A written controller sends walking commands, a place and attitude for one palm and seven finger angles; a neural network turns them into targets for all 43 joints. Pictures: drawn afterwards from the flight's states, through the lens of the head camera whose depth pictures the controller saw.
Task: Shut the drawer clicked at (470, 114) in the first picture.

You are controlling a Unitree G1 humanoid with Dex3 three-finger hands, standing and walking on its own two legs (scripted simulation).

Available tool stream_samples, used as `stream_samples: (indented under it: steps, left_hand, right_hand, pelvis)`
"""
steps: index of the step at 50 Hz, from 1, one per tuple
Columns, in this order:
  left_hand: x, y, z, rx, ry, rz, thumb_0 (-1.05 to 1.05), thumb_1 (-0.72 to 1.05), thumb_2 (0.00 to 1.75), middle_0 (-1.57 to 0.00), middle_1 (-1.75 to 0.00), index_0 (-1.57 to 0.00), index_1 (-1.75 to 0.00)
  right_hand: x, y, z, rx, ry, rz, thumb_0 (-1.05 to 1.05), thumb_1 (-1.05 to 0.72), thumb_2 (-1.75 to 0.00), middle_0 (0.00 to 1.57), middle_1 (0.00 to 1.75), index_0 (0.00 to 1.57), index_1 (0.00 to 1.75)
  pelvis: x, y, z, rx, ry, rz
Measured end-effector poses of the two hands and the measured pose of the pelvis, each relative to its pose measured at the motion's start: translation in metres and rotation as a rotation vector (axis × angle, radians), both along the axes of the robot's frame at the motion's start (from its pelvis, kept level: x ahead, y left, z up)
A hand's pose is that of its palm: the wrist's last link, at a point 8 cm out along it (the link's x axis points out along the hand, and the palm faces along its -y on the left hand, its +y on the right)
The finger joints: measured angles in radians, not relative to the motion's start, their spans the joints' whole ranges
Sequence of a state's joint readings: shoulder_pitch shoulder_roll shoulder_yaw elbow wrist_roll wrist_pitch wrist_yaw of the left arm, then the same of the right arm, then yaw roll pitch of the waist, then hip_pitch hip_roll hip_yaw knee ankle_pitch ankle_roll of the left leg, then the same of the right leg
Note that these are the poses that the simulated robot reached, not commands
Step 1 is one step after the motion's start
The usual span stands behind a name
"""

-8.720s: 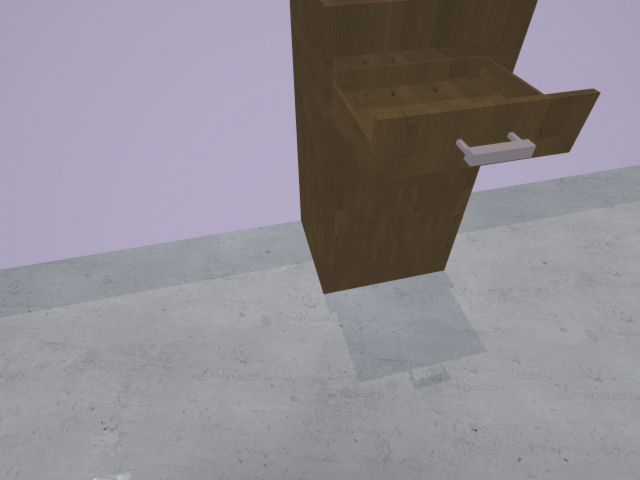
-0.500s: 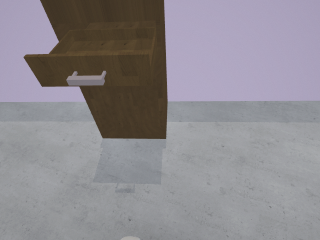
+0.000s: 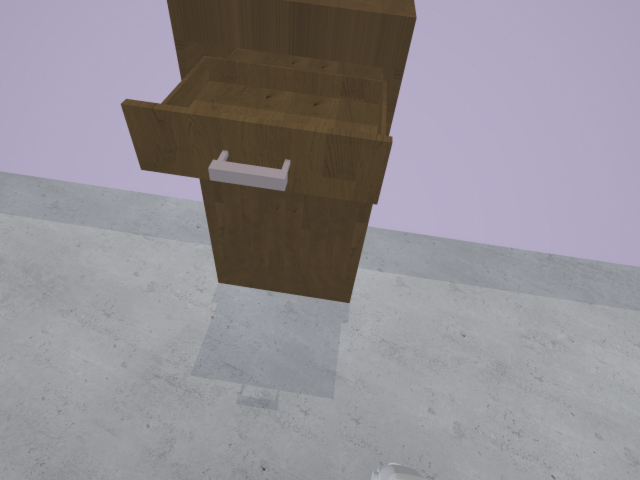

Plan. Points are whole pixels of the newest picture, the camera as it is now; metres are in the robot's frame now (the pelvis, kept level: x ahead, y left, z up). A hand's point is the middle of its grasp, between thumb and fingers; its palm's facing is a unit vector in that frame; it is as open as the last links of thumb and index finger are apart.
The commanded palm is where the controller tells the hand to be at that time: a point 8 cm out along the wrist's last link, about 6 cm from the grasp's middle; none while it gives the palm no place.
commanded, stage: take the last steps up to it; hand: left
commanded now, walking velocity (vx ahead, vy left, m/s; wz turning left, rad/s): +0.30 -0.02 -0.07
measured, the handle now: (252, 167) +0.60 +0.18 +0.06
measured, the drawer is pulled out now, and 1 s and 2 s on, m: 0.30 0.30 0.30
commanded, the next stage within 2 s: come to a stop and stand still in 0.54 s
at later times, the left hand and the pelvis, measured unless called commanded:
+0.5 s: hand (230, 411) +0.26 +0.16 -0.17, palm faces +0.05 -0.97 -0.23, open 7.2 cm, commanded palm none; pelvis +0.19 -0.03 -0.01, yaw -1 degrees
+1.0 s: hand (220, 392) +0.29 +0.18 -0.19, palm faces +0.02 -0.98 -0.22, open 7.4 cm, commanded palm none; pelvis +0.26 -0.01 -0.01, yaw -4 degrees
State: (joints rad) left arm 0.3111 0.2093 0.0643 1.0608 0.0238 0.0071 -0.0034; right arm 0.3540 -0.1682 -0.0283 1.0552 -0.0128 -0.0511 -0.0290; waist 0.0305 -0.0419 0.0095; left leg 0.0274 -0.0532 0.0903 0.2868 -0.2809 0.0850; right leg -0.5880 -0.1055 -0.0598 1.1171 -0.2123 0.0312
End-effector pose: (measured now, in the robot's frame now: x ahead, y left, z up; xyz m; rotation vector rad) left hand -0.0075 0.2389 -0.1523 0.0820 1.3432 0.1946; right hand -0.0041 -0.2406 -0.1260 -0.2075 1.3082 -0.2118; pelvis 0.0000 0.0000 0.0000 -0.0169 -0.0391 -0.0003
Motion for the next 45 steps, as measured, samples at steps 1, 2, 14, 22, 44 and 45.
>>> stream_samples:
  steps: [1,2,14,22,44,45]
  left_hand:
    - [0.017,0.001,0.0,0.0,-0.023,-0.007,0.01,0.91,0.9,-0.19,-0.3,-0.19,-0.3]
    - [0.034,0.001,0.0,0.0,-0.044,-0.015,0.01,0.91,0.9,-0.19,-0.3,-0.19,-0.3]
    - [0.238,-0.037,0.001,-0.007,-0.234,-0.178,0.01,0.91,0.9,-0.19,-0.3,-0.19,-0.3]
    - [0.262,-0.047,0.004,0.026,-0.211,-0.091,0.0,0.92,0.9,-0.2,-0.3,-0.2,-0.3]
    - [0.257,-0.015,-0.013,-0.015,0.169,-0.025,0.0,0.91,0.9,-0.2,-0.3,-0.19,-0.3]
    - [0.263,-0.013,-0.011,-0.008,0.157,-0.034,0.0,0.91,0.9,-0.2,-0.3,-0.19,-0.3]
  right_hand:
    - [-0.008,0.003,-0.002,0.004,0.036,-0.014,-0.01,-0.95,-0.9,0.2,0.3,0.2,0.3]
    - [-0.016,0.006,-0.003,0.009,0.07,-0.028,-0.01,-0.94,-0.9,0.2,0.3,0.2,0.3]
    - [-0.05,0.048,-0.016,0.133,0.396,-0.189,0.0,-0.91,-0.9,0.2,0.3,0.2,0.3]
    - [0.073,0.017,-0.033,0.142,0.26,-0.161,0.01,-0.91,-0.9,0.2,0.3,0.2,0.3]
    - [0.375,0.037,-0.013,0.056,-0.165,0.025,0.0,-0.92,-0.9,0.2,0.3,0.19,0.3]
    - [0.375,0.035,-0.012,0.053,-0.172,0.009,0.0,-0.93,-0.9,0.2,0.3,0.2,0.3]
  pelvis:
    - [0.006,0.001,-0.001,0.002,0.001,0.0]
    - [0.012,0.002,-0.001,0.004,0.002,0.0]
    - [0.109,-0.012,-0.02,-0.001,0.015,-0.017]
    - [0.175,-0.029,-0.017,0.005,-0.006,-0.012]
    - [0.284,0.01,-0.012,0.011,0.004,-0.068]
    - [0.281,0.008,-0.011,0.008,0.006,-0.068]
